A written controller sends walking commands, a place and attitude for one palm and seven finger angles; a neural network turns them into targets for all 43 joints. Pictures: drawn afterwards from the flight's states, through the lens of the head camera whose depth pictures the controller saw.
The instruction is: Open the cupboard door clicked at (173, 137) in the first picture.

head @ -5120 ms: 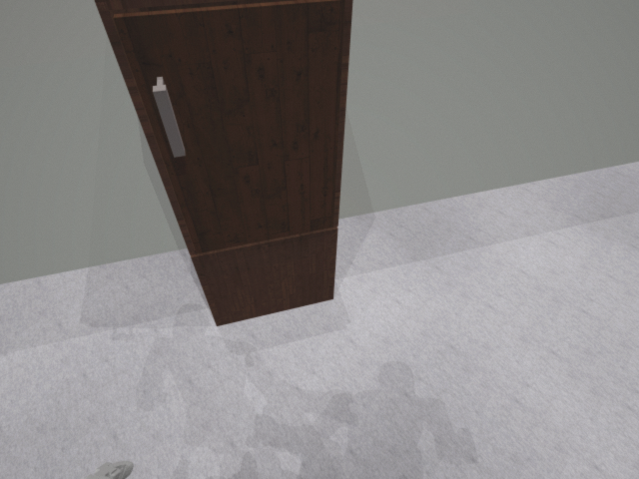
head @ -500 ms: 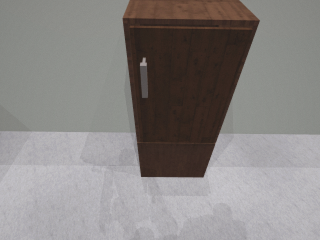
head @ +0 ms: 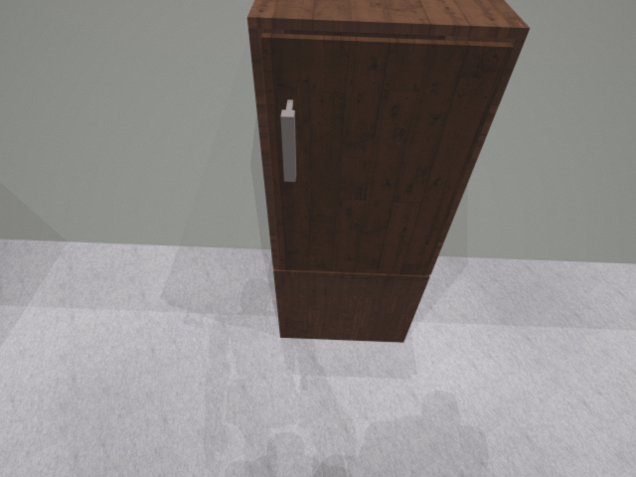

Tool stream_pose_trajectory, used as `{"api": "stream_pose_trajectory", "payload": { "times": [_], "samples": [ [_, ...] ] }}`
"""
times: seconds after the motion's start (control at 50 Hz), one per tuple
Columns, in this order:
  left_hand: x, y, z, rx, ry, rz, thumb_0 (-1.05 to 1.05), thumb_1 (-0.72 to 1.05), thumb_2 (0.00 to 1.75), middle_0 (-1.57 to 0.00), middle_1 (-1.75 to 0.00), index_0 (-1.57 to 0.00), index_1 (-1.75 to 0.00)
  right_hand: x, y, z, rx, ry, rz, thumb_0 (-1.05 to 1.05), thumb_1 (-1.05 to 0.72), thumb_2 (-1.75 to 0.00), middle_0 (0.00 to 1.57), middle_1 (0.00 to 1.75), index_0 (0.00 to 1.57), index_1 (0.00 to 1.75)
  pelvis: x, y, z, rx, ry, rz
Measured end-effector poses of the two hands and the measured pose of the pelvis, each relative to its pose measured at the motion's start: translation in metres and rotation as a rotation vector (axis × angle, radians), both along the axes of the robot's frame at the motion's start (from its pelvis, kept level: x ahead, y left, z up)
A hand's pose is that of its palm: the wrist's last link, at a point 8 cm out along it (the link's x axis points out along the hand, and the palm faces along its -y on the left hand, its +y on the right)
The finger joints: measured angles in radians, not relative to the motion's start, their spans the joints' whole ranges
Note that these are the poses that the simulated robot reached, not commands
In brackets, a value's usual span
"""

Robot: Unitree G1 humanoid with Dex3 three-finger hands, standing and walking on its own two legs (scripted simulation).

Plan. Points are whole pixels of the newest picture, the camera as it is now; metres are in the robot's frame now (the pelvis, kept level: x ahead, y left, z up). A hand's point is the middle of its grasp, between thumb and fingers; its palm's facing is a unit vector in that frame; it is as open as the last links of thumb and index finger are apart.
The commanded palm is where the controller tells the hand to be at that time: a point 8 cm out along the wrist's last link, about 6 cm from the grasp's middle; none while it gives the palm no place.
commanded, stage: look again from close up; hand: left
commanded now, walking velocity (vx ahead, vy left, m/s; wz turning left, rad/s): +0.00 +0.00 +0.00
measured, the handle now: (290, 141) +0.65 +0.10 +0.07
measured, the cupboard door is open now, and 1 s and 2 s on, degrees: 0 0 0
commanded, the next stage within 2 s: shuffle to correct the standing spot in 0.52 s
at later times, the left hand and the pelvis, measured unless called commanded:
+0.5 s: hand out of the picture +0.04 +0.18 -0.18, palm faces +0.02 -0.98 -0.21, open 7.3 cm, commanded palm none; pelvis +0.03 +0.01 -0.01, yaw +0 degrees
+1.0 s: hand out of the picture +0.03 +0.14 -0.18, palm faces -0.02 -0.98 -0.17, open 7.3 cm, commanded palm none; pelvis +0.04 -0.03 -0.01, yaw -3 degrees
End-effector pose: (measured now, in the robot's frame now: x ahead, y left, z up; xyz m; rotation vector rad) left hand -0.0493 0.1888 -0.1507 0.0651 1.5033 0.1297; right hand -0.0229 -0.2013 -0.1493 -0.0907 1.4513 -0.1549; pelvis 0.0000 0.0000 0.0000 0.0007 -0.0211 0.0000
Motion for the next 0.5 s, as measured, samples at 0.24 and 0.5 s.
{"api": "stream_pose_trajectory", "payload": {
  "times": [0.24, 0.5],
  "samples": [
    [0.046, 0.026, 0.000, 0.066, -0.120, -0.041, 0.00, 0.91, 0.89, -0.20, -0.30, -0.20, -0.30, 0.025, -0.003, -0.011, 0.003, -0.075, 0.040, 0.02, -0.92, -0.90, 0.20, 0.29, 0.20, 0.30, 0.012, 0.007, -0.010, -0.013, 0.011, 0.013],
    [0.087, 0.044, 0.002, 0.093, -0.190, -0.060, 0.00, 0.92, 0.89, -0.20, -0.30, -0.20, -0.30, 0.048, -0.008, -0.005, -0.031, -0.107, 0.049, 0.02, -0.92, -0.90, 0.20, 0.30, 0.20, 0.30, 0.025, 0.011, -0.008, 0.003, 0.009, -0.005]
  ]
}}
